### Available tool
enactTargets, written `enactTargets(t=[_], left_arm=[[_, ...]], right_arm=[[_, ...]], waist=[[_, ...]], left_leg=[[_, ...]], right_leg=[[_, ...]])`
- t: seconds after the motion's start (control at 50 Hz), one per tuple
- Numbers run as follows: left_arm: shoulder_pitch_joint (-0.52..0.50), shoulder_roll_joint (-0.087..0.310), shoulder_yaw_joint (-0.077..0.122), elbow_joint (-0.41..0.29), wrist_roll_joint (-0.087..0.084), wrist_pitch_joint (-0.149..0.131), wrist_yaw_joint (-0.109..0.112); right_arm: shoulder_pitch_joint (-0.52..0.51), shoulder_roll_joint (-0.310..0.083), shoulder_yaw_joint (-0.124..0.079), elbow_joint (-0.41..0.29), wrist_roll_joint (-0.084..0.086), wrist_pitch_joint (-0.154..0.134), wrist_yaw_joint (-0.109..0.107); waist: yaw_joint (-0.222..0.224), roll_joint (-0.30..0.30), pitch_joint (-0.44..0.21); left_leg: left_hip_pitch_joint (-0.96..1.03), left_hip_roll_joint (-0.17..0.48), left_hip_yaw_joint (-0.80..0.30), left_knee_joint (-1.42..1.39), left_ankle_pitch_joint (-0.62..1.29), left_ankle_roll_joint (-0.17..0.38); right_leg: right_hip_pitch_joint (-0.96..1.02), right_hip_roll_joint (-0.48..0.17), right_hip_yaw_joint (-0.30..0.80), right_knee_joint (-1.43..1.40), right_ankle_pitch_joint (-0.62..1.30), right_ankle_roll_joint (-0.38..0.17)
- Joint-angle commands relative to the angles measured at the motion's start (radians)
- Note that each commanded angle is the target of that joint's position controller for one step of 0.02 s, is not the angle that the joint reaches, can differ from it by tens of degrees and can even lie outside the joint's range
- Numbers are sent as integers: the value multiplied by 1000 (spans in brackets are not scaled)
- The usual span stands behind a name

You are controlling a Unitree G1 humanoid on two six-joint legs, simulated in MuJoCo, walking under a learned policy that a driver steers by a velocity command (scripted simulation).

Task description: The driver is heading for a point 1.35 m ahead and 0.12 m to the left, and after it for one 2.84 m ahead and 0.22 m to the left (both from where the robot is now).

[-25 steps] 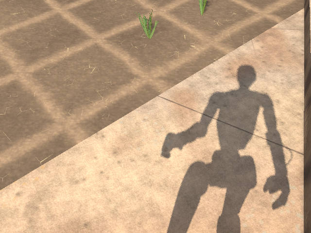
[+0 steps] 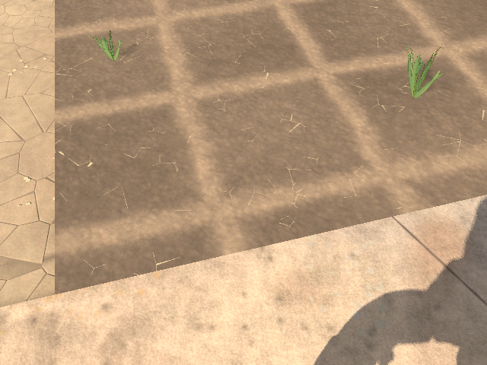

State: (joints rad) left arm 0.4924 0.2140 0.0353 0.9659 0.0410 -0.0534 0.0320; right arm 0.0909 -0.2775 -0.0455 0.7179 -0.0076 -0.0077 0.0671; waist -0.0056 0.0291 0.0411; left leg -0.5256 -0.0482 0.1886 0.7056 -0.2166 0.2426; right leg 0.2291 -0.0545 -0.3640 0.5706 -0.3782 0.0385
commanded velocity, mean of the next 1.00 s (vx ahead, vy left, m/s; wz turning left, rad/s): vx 0.99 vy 0.00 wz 0.30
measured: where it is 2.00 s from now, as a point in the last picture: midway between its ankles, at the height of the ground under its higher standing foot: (190, 78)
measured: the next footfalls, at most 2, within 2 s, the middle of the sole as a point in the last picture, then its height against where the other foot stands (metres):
right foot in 0.42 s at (269, 306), level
left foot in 0.88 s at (145, 225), level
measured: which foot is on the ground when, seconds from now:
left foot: down 0.00-0.44, up 0.46-0.86, down 0.88-1.00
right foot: down 0.00-0.00, up 0.02-0.40, down 0.42-0.86, up 0.88-1.00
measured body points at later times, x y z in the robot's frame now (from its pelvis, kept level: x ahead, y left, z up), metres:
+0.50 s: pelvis +0.46 +0.02 +0.01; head +0.49 +0.04 +0.46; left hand +0.53 +0.33 -0.08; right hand +0.59 -0.26 -0.10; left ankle +0.20 +0.03 -0.59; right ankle +0.59 -0.05 -0.70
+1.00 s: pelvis +0.87 +0.22 +0.03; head +0.89 +0.24 +0.48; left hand +0.79 +0.49 -0.11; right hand +1.09 +0.03 -0.07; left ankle +0.87 +0.33 -0.70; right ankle +0.77 +0.05 -0.59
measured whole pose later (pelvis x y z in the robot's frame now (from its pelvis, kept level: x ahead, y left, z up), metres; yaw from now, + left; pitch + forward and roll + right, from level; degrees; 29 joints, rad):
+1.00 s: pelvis +0.87 +0.22 +0.03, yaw +16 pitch +2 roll +0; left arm 0.38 0.29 0.05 0.89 0.00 -0.06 -0.02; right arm 0.16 -0.26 -0.01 0.77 -0.06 -0.09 0.01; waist 0.05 -0.03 0.03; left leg -0.35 0.01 0.10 0.55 -0.23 0.03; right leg -0.35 -0.03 0.03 1.25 -0.28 -0.11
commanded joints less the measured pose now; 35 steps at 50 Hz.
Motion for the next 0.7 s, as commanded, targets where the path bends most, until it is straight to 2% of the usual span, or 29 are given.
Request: enactTargets(t=[0.02,0.04,0.06,0.08,0.1,0.12,0.14,0.16,0.2,0.22,0.26,0.3,0.34,0.36,0.38,0.4,0.42,0.44,0.46,0.48,0.5,0.52,0.54,0.56,0.6,0.66,0.7], left_arm=[[-226,85,17,-172,11,-16,-25],[-258,89,9,-308,-18,-47,-31],[-313,146,8,-314,-7,-77,-31],[-307,163,8,-306,-13,-90,-33],[-315,157,4,-298,1,-83,-31],[-295,150,-1,-291,22,-62,-33],[-280,145,-5,-286,35,-37,-37],[-297,140,-9,-296,37,-19,-41],[-427,128,-21,-353,31,-7,-51],[-491,118,-28,-379,21,-7,-56],[-563,98,-41,-409,2,-10,-63],[-583,99,-44,-421,-8,-16,-65],[-581,119,-37,-422,-9,-23,-59],[-535,144,-26,-408,-2,-26,-54],[-441,185,-7,-381,-3,-29,-45],[-285,233,17,-339,-15,-32,-31],[-69,269,39,-280,-21,-28,-13],[120,332,57,-239,3,-27,6],[17,397,72,-228,26,-30,-17],[-135,278,64,-265,12,-24,-38],[-192,198,49,-267,3,-27,-45],[-187,164,41,-239,12,-29,-48],[-153,141,30,-203,12,-36,-45],[-128,125,22,-168,9,-43,-44],[-85,128,20,-125,-13,-60,-48],[-63,163,23,-106,-22,-76,-51],[-49,157,19,-97,-37,-81,-54]], right_arm=[[361,-238,-96,101,14,4,-50],[317,-308,-104,64,-12,12,-43],[357,-274,-105,64,-19,7,-51],[354,-218,-91,86,-21,-2,-59],[315,-188,-80,90,-24,-15,-64],[281,-177,-70,76,-21,-31,-73],[260,-155,-58,72,-11,-46,-75],[260,-151,-52,71,0,-59,-73],[272,-172,-56,67,6,-78,-67],[284,-172,-57,69,5,-81,-64],[318,-186,-66,79,10,-79,-56],[361,-185,-68,97,20,-82,-52],[370,-184,-65,112,20,-88,-57],[369,-199,-66,117,17,-92,-63],[360,-229,-71,121,7,-93,-67],[323,-263,-77,120,-11,-91,-68],[254,-250,-74,110,-26,-90,-67],[234,-116,-40,80,-38,-97,-70],[445,-8,-8,41,35,-103,-53],[379,-91,-4,76,2,-90,-69],[272,-121,-10,67,-8,-83,-60],[202,-116,-6,47,-17,-80,-51],[149,-98,-1,17,-30,-75,-38],[151,-71,10,5,-36,-66,-25],[118,-47,24,-17,-39,-54,-17],[-32,-61,40,-86,-40,-56,-10],[-139,-60,56,-129,-45,-67,5]], waist=[[-161,176,-67],[-96,202,-194],[-124,23,-164],[-77,-77,-60],[-24,-139,-2],[14,-151,16],[42,-146,29],[50,-133,45],[23,-104,95],[4,-85,109],[-43,-33,89],[-83,8,47],[-87,20,19],[-68,25,-20],[-20,49,-82],[76,65,-163],[207,54,-236],[249,-108,-332],[47,-510,-421],[44,-252,-262],[50,-90,-161],[47,-7,-102],[37,-14,-71],[14,-58,-47],[-3,-87,5],[-3,-73,84],[2,-66,109]], left_leg=[[667,124,-431,-107,-115,105],[857,248,-931,-320,-194,283],[841,306,-984,-457,-277,241],[698,291,-930,-488,-242,199],[562,247,-839,-491,-158,162],[463,203,-760,-489,-89,147],[377,165,-696,-504,-51,134],[302,138,-654,-522,-32,127],[189,78,-579,-564,63,111],[165,51,-551,-561,136,93],[194,21,-518,-534,301,47],[295,49,-509,-528,465,14],[405,78,-499,-489,614,-17],[478,90,-498,-430,766,-37],[543,112,-505,-317,923,-57],[556,117,-495,-132,999,-73],[447,81,-461,128,906,-86],[240,11,-407,537,382,-93],[-58,-138,-368,761,-224,-136],[-165,-27,-354,775,-133,-115],[-157,16,-337,725,-47,-123],[-141,41,-327,676,-34,-123],[-136,60,-339,632,-39,-122],[-128,72,-348,597,-44,-126],[-183,86,-356,541,-52,-135],[-270,99,-308,357,68,-160],[-158,134,-193,118,214,-174]], right_leg=[[-761,35,148,982,-30,-70],[-1079,119,365,1119,-76,-29],[-1142,37,452,1048,-21,-41],[-1110,-1,454,938,27,-42],[-1047,-33,452,854,30,-29],[-984,-52,456,801,24,-12],[-937,-72,452,747,28,8],[-908,-84,437,677,20,25],[-869,-83,382,494,117,47],[-843,-71,366,391,208,49],[-771,-31,345,198,382,31],[-712,1,322,75,511,-6],[-646,25,323,-19,534,-42],[-593,54,319,-43,504,-58],[-509,86,324,-34,422,-74],[-377,92,325,-23,323,-89],[-166,48,335,-19,256,-98],[38,-139,566,16,-85,-102],[158,-366,1263,-296,-266,-235],[34,-328,1250,-340,-430,-255],[-104,-290,1058,-326,-332,-255],[-210,-247,934,-330,-194,-243],[-273,-206,834,-336,-113,-225],[-324,-183,770,-357,-85,-215],[-359,-169,699,-409,-29,-212],[-399,-149,558,-508,122,-222],[-462,-91,475,-556,291,-212]])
